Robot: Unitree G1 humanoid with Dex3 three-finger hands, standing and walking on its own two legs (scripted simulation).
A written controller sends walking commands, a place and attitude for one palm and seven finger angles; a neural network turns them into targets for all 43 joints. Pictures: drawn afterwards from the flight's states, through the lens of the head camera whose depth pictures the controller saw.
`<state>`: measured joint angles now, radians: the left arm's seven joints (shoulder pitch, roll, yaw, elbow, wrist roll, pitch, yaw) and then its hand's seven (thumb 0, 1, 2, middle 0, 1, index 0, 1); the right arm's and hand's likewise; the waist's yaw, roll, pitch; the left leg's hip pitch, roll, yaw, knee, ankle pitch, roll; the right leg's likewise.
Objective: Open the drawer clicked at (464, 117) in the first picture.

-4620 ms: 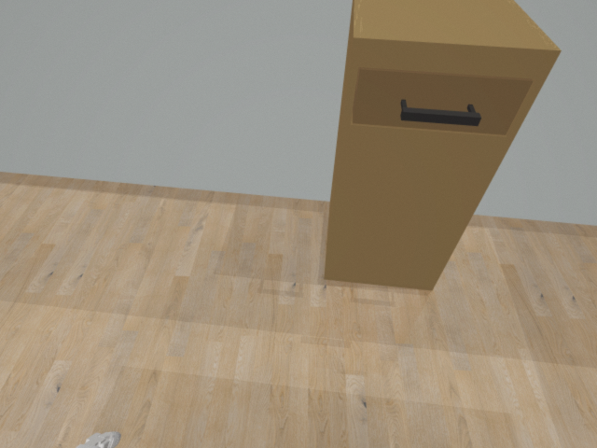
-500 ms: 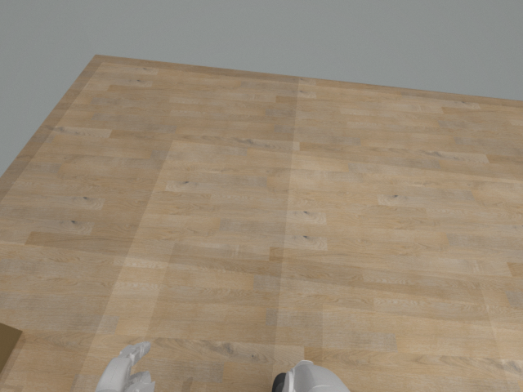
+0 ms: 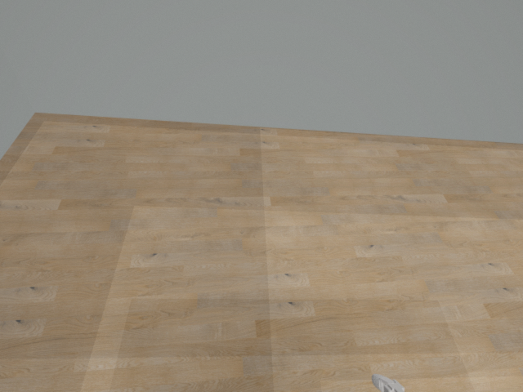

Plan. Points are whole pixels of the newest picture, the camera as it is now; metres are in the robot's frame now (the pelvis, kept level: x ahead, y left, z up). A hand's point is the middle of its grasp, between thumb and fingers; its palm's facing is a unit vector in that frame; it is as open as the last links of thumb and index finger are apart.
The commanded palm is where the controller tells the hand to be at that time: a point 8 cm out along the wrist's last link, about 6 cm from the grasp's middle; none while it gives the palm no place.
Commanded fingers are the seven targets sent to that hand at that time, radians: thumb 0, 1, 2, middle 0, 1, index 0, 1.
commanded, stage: walk to a spot facing it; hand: left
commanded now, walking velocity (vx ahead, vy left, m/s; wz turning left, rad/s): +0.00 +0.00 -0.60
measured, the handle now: out of the picture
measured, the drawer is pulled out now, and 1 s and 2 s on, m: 0.00 0.00 0.00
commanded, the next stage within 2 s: turn to face it in 0.26 s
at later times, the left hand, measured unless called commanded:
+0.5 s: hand (208, 316) +0.28 +0.12 -0.16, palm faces -0.27 -0.93 -0.23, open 7.4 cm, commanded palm none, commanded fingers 0.00 0.90 0.90 -0.20 -0.30 -0.20 -0.30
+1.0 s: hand (146, 345) +0.21 +0.22 -0.17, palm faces +0.03 -0.97 -0.24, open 7.3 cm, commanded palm none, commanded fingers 0.00 0.90 0.90 -0.20 -0.30 -0.20 -0.30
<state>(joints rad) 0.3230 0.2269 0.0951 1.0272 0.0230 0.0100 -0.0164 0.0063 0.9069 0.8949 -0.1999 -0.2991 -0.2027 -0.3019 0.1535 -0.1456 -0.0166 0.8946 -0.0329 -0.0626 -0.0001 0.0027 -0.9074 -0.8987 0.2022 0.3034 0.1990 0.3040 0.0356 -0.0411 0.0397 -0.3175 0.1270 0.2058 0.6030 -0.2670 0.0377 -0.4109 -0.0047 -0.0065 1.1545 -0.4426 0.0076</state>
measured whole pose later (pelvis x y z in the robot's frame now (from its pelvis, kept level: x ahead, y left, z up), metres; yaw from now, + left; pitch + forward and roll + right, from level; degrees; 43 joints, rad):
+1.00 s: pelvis +0.12 +0.01 +0.01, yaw -1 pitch +2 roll -2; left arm 0.16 0.24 0.10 0.96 0.02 0.06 0.02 0.00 0.91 0.89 -0.20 -0.30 -0.20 -0.30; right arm 0.26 -0.18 -0.06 0.95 -0.03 0.01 -0.01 0.01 -0.91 -0.90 0.20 0.30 0.20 0.30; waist -0.03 -0.01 0.07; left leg -0.34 0.01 0.06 0.49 -0.18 0.06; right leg -0.49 -0.08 -0.02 1.12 -0.38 0.08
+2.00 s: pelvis +0.04 -0.04 +0.01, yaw +36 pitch +0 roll -1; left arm 0.17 0.26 0.08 0.91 0.01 0.06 0.01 0.01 0.90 0.89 -0.20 -0.30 -0.20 -0.30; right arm 0.18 -0.20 -0.05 0.90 -0.02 0.03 0.01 0.01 -0.90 -0.90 0.20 0.30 0.20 0.30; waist -0.01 -0.02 0.06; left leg -0.26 -0.03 -0.03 0.48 -0.23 0.03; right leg -0.47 -0.09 -0.02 1.03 -0.40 0.10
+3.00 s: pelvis -0.02 -0.05 +0.01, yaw +71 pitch +1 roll -3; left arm 0.14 0.27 0.08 0.90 0.02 0.06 0.02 0.01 0.90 0.89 -0.20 -0.30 -0.20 -0.30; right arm 0.22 -0.19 -0.05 0.91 -0.02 0.03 0.01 0.01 -0.90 -0.90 0.20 0.30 0.20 0.30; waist -0.03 -0.02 0.04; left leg -0.26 -0.07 -0.07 0.43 -0.17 0.09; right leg -0.46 -0.08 0.02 1.04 -0.36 0.11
